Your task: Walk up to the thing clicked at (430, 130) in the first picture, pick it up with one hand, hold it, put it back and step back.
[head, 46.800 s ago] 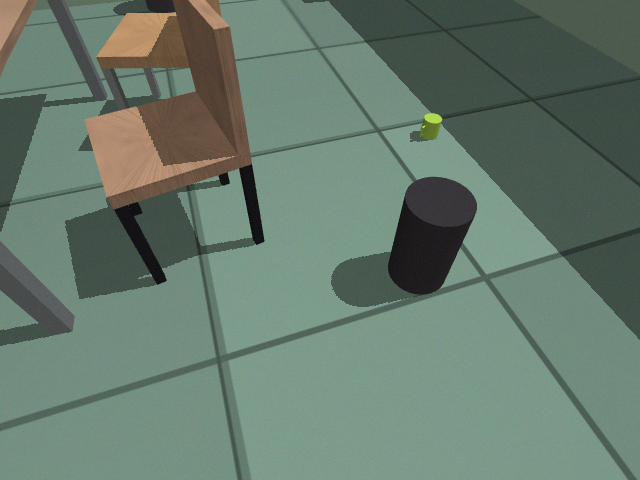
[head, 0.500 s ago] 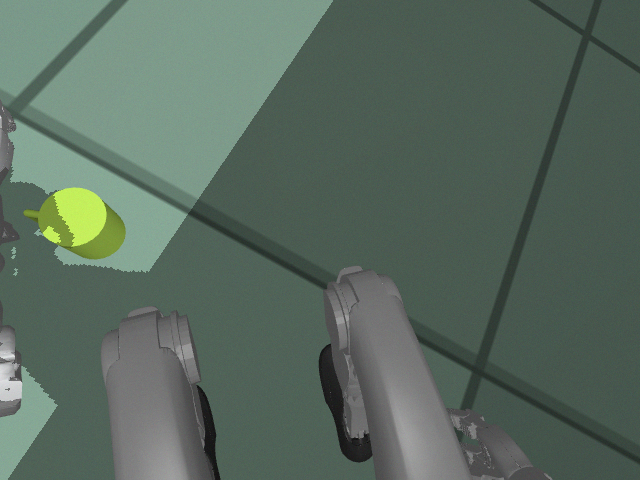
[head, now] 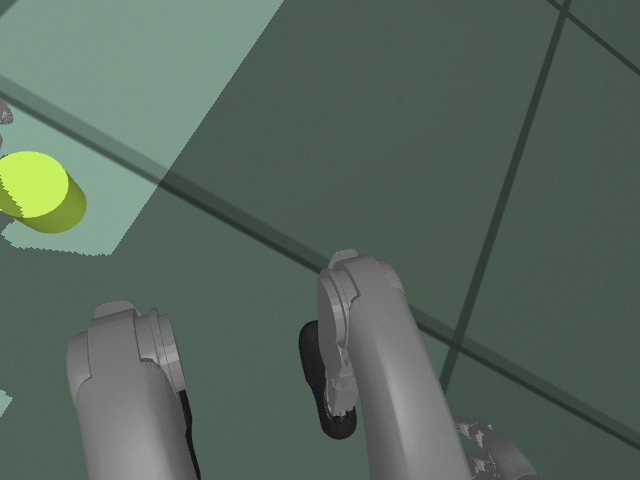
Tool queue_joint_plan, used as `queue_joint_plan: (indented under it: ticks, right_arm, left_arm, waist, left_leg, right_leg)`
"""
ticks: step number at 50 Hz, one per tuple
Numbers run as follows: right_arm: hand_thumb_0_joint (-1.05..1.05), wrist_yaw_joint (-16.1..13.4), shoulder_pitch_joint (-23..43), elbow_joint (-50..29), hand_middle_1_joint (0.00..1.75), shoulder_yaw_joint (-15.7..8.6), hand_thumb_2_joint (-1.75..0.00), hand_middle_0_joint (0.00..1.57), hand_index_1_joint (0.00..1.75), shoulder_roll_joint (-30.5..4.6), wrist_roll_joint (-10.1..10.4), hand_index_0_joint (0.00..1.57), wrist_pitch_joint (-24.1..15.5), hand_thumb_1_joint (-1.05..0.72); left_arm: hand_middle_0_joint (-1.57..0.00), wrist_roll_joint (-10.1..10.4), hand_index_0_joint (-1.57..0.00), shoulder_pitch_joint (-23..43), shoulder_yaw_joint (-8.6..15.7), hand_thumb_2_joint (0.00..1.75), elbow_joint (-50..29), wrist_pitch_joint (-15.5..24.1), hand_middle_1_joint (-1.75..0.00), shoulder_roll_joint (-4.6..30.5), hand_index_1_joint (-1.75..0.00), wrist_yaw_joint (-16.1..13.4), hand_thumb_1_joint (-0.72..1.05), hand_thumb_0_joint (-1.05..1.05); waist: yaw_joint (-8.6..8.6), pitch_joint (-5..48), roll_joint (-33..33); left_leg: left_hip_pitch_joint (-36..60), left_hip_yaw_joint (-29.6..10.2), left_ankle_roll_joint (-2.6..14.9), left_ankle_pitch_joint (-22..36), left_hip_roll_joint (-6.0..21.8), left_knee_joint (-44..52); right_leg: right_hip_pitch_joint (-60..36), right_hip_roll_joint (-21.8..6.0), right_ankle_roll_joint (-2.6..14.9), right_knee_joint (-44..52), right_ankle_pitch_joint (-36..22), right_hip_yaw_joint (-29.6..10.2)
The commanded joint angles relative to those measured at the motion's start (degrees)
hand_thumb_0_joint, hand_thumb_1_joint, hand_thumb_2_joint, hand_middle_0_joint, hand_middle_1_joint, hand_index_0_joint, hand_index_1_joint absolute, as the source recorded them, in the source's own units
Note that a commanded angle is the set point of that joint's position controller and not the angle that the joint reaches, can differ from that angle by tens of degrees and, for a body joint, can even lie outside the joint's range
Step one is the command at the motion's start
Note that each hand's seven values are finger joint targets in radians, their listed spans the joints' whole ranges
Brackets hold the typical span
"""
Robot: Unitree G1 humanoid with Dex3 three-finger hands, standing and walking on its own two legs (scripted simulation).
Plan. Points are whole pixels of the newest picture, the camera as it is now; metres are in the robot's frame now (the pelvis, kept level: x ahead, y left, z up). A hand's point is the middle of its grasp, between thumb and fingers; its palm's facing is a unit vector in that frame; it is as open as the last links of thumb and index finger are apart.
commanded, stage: home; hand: left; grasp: from above
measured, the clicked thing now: (28, 193) +0.51 +0.29 -0.28
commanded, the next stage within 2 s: none
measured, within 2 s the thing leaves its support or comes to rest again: neither
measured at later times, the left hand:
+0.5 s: hand out of the picture +0.43 +0.30 -0.01, palm faces -0.37 -0.41 -0.83, open 11.0 cm
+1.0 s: hand out of the picture +0.28 +0.22 +0.19, palm faces +0.03 -0.92 -0.39, open 7.4 cm
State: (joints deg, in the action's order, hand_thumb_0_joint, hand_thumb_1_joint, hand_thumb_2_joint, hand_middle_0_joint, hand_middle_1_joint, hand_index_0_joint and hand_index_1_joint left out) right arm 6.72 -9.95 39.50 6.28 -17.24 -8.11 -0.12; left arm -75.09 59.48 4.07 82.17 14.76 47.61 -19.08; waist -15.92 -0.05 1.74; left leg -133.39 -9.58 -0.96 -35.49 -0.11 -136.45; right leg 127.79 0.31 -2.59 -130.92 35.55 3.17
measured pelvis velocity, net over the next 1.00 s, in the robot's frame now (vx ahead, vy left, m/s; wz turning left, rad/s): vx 0.04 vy -0.01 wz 0.12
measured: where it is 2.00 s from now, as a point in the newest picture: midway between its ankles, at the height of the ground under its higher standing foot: (258, 427)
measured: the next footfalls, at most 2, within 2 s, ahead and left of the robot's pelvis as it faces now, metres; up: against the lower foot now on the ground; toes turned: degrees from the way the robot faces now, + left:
none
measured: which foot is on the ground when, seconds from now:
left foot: down 0.00-1.00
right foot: down 0.00-1.00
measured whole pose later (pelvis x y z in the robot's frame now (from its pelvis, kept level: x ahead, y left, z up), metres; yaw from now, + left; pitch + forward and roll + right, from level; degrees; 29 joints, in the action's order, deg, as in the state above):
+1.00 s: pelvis +0.04 -0.01 +0.28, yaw +7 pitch +22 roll -4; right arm -3.6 -7.1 31.2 1.8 -11.9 1.9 -5.4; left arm -6.3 -5.0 1.5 11.3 -18.2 18.0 -3.7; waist -3.9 10.7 -1.7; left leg -73.9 -4.8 -1.5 -32.7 2.2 -84.4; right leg 70.7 -1.1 -1.4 -81.2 32.5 2.9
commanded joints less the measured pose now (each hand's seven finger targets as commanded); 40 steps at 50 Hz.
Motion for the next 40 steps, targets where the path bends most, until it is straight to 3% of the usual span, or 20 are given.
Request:
queue_joint_plan:
  ticks: [1,5,8,10,12,13,14,16,18,21,22,24,26,29,31,32,34,37,39,40]
  right_arm:
    - [0.00,-0.45,-11.24,-0.85,0.30,-5.96,-0.90,0.20,0.30,-14.77,0.01,0.20,-1.55,-0.91]
    - [0.00,-0.57,-13.50,-0.18,0.30,-6.86,-0.90,0.20,0.30,-14.36,0.78,0.20,-2.08,-0.91]
    - [0.00,-0.42,-14.21,0.38,0.30,-6.91,-0.89,0.20,0.30,-13.60,1.58,0.20,-1.58,-0.88]
    - [0.00,-0.28,-14.67,0.28,0.30,-7.11,-0.90,0.20,0.30,-12.84,2.16,0.20,-1.14,-0.89]
    - [0.00,-0.31,-14.80,-0.53,0.30,-7.82,-0.90,0.20,0.30,-12.92,2.93,0.20,-0.49,-0.89]
    - [0.00,-0.34,-14.15,-1.94,0.30,-8.47,-0.90,0.20,0.30,-13.43,3.33,0.20,-0.23,-0.89]
    - [0.00,-0.22,-14.01,-2.61,0.30,-8.71,-0.90,0.20,0.30,-13.09,3.72,0.20,0.16,-0.89]
    - [0.00,-0.21,-14.26,-3.43,0.30,-9.68,-0.90,0.20,0.30,-12.71,4.63,0.20,0.82,-0.89]
    - [0.00,-0.45,-13.30,-5.08,0.30,-10.14,-0.90,0.20,0.30,-12.80,5.40,0.20,1.40,-0.90]
    - [0.00,-1.11,-10.36,-7.65,0.30,-10.43,-0.90,0.20,0.30,-11.46,6.43,0.20,1.83,-0.90]
    - [0.00,-1.47,-9.56,-7.87,0.30,-10.65,-0.90,0.20,0.30,-11.33,6.76,0.20,1.87,-0.90]
    - [0.00,-2.21,-8.38,-8.82,0.30,-11.16,-0.90,0.20,0.30,-10.55,7.18,0.20,1.83,-0.90]
    - [0.00,-2.77,-6.71,-9.96,0.30,-11.62,-0.90,0.20,0.30,-9.20,7.63,0.20,1.51,-0.90]
    - [0.00,-4.05,-4.90,-9.72,0.30,-11.71,-0.90,0.20,0.30,-8.60,8.19,0.20,0.55,-0.90]
    - [0.00,-5.07,-3.96,-10.26,0.30,-11.71,-0.90,0.20,0.30,-8.58,8.56,0.20,-0.29,-0.90]
    - [0.00,-5.40,-3.24,-10.44,0.30,-11.57,-0.90,0.20,0.30,-8.15,8.71,0.20,-0.73,-0.90]
    - [0.00,-6.25,-1.85,-11.41,0.30,-11.38,-0.90,0.20,0.30,-7.70,9.09,0.20,-1.88,-0.90]
    - [0.00,-7.71,0.48,-11.65,0.30,-10.73,-0.90,0.20,0.30,-6.89,9.48,0.20,-3.70,-0.90]
    - [0.00,-8.60,1.50,-12.39,0.30,-10.22,-0.90,0.20,0.30,-6.44,9.84,0.20,-4.67,-0.90]
    - [0.00,-8.97,2.01,-12.65,0.30,-10.04,-0.90,0.20,0.30,-5.93,9.88,0.20,-5.12,-0.90]
  left_arm:
    - [-0.09,2.21,-0.09,23.34,4.01,0.99,-15.00,-2.84,-0.98,16.79,-0.98,-5.31,-0.52,0.00]
    - [-0.09,4.69,-0.09,22.06,4.01,0.98,-16.30,-6.15,-0.98,16.35,-0.98,-3.91,-0.52,0.00]
    - [-0.24,6.19,-0.22,19.86,3.44,0.89,-15.31,-8.03,-0.74,15.54,-0.74,-0.79,-0.28,0.00]
    - [-0.22,8.60,-0.20,15.52,2.49,0.82,-15.67,-9.38,-0.59,12.62,-0.61,2.09,-0.23,0.00]
    - [-0.22,11.19,-0.20,11.37,2.70,0.81,-17.93,-10.14,-0.56,11.72,-0.58,5.30,-0.16,0.00]
    - [-0.21,12.84,-0.19,9.71,4.24,0.77,-21.05,-10.17,-0.52,12.57,-0.53,6.76,-0.12,0.00]
    - [-0.21,14.14,-0.19,5.48,3.49,0.78,-21.32,-10.66,-0.49,10.45,-0.51,8.61,-0.04,0.00]
    - [-0.20,19.05,-0.19,0.11,2.45,0.78,-27.43,-11.10,-0.43,5.97,-0.45,11.97,0.12,0.00]
    - [-0.19,24.08,-0.18,-4.70,3.95,0.77,-36.37,-12.04,-0.37,6.22,-0.37,14.76,0.28,0.00]
    - [-0.20,32.08,-0.19,-14.22,3.51,0.85,-46.99,-13.61,-0.35,0.46,-0.36,17.71,0.52,0.00]
    - [-0.19,34.31,-0.19,-15.84,4.50,0.83,-50.22,-13.95,-0.31,0.66,-0.31,18.29,0.60,0.00]
    - [-0.19,37.88,-0.19,-18.01,6.30,0.87,-56.77,-14.51,-0.29,0.79,-0.29,18.57,0.76,0.00]
    - [-0.20,40.83,-0.20,-19.94,5.41,0.90,-63.30,-14.96,-0.30,-2.27,-0.30,18.36,0.90,0.00]
    - [-0.20,44.12,-0.20,-25.48,3.82,0.90,-65.40,-16.48,-0.30,-6.89,-0.30,17.68,0.90,0.00]
    - [-0.20,45.85,-0.20,-27.94,4.46,0.90,-68.60,-18.00,-0.30,-7.17,-0.30,16.76,0.90,0.00]
    - [-0.20,47.18,-0.20,-30.32,2.78,0.90,-68.48,-18.92,-0.30,-9.73,-0.30,16.70,0.90,0.00]
    - [-0.20,50.44,-0.20,-34.14,2.23,0.90,-71.99,-20.89,-0.30,-11.62,-0.30,16.27,0.89,0.00]
    - [-0.20,55.92,-0.20,-41.65,0.51,0.90,-72.60,-24.10,-0.30,-16.19,-0.30,15.98,0.90,0.00]
    - [-0.20,58.88,-0.20,-45.25,1.67,0.90,-75.08,-25.83,-0.30,-15.80,-0.30,15.57,0.90,0.00]
    - [-0.20,60.28,-0.20,-46.42,0.82,0.90,-76.31,-26.49,-0.30,-17.18,-0.30,15.50,0.90,0.00]
  waist:
    - [0.67,48.65,-28.68]
    - [0.82,50.32,-26.14]
    - [1.93,49.83,-24.23]
    - [2.78,48.17,-22.38]
    - [4.18,48.52,-20.67]
    - [5.06,49.22,-19.52]
    - [6.03,50.06,-18.63]
    - [6.90,47.92,-17.46]
    - [8.36,49.55,-16.23]
    - [9.00,47.59,-13.27]
    - [9.51,47.00,-12.14]
    - [10.36,47.43,-11.41]
    - [10.42,47.97,-12.39]
    - [10.41,43.75,-13.49]
    - [11.22,43.33,-14.58]
    - [10.61,41.18,-14.31]
    - [11.09,41.19,-12.54]
    - [10.09,35.45,-9.57]
    - [10.82,34.63,-8.53]
    - [10.25,33.82,-8.49]
  left_leg:
    - [39.61,6.86,1.15,5.43,-0.16,16.67]
    - [38.64,7.71,1.89,5.65,0.06,17.01]
    - [36.59,7.59,2.19,5.36,-0.08,18.34]
    - [36.48,7.55,2.34,6.62,-0.13,19.64]
    - [37.27,7.49,2.47,8.36,-0.17,21.10]
    - [37.39,7.09,2.51,8.79,-0.21,22.23]
    - [38.60,7.09,2.48,9.83,-0.12,23.38]
    - [40.26,6.06,2.24,9.45,0.03,26.27]
    - [42.93,5.81,2.22,10.87,0.22,28.17]
    - [44.38,5.04,2.39,10.11,0.35,32.09]
    - [45.71,4.61,2.41,9.45,0.48,33.20]
    - [47.71,4.73,2.55,8.37,0.73,35.17]
    - [50.46,4.93,2.54,6.78,0.98,37.84]
    - [55.36,4.13,2.07,4.65,1.57,43.08]
    - [59.14,3.87,1.78,2.17,1.76,46.73]
    - [59.95,3.84,1.70,1.61,1.80,48.37]
    - [62.45,4.19,1.87,-0.27,1.65,51.10]
    - [63.63,4.36,2.03,-2.11,1.31,54.71]
    - [65.99,4.62,2.14,-2.14,1.06,56.96]
    - [66.96,4.80,2.12,-1.56,1.01,57.92]
  right_leg:
    - [-16.52,1.53,5.10,11.25,-8.34,6.30]
    - [-19.49,1.64,4.79,14.03,-9.21,5.22]
    - [-20.98,1.95,4.94,14.98,-8.36,5.14]
    - [-22.70,1.94,4.90,16.29,-9.05,4.98]
    - [-25.24,1.78,4.71,17.59,-10.40,4.57]
    - [-26.56,1.61,4.68,18.08,-10.72,4.51]
    - [-28.62,1.69,4.60,18.86,-11.51,4.24]
    - [-28.66,1.42,4.77,21.04,-10.52,4.20]
    - [-31.53,1.45,4.79,23.38,-11.38,3.76]
    - [-34.02,1.37,4.48,26.72,-11.44,3.18]
    - [-34.48,1.24,4.48,27.97,-10.93,2.82]
    - [-37.68,1.04,4.40,30.80,-10.37,2.06]
    - [-40.22,0.82,4.21,33.36,-9.51,1.42]
    - [-40.27,0.47,4.15,36.39,-7.93,1.05]
    - [-42.32,0.36,4.12,39.09,-6.19,0.81]
    - [-43.11,0.25,4.07,40.60,-5.73,0.69]
    - [-47.02,0.44,3.92,44.43,-4.36,0.57]
    - [-50.72,0.32,3.65,49.54,-2.46,-0.16]
    - [-54.76,0.30,3.64,52.85,-2.01,-0.85]
    - [-56.07,0.32,3.59,54.29,-2.37,-1.05]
